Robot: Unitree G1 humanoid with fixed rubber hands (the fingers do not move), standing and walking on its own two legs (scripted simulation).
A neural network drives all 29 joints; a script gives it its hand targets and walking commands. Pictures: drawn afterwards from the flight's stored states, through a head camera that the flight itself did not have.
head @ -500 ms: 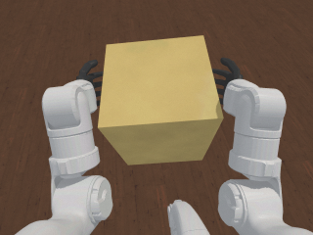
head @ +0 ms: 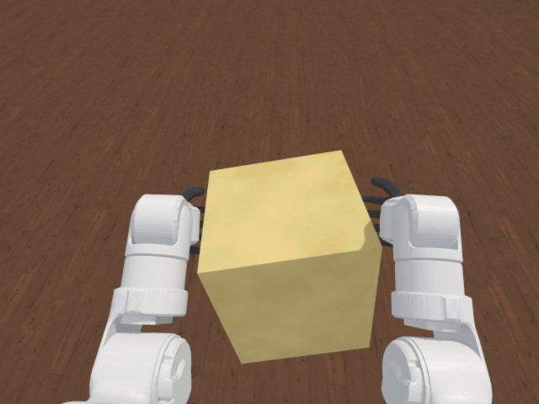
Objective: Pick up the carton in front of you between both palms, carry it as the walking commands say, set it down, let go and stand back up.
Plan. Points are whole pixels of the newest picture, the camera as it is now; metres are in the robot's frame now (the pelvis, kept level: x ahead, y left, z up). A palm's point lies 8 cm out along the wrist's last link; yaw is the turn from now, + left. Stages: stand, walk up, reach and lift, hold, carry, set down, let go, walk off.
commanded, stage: carry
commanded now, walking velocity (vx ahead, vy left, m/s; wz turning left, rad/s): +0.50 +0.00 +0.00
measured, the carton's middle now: (290, 259) +0.36 -0.01 +0.02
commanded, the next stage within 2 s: none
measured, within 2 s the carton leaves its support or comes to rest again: neither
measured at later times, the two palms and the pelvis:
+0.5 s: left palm (210, 135) +0.60 +0.15 +0.09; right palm (362, 133) +0.59 -0.14 +0.10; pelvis +0.32 +0.02 -0.01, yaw -3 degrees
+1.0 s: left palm (222, 70) +0.90 +0.17 +0.08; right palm (336, 64) +0.90 -0.12 +0.09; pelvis +0.63 +0.03 -0.02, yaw -2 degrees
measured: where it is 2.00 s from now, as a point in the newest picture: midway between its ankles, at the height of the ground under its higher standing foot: (285, 202)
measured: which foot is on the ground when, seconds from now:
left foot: up 0.00-0.12, down 0.14-0.56, up 0.58-0.96, down 0.98-1.00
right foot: down 0.00-0.16, up 0.18-0.50, down 0.52-0.98, up 1.00-1.00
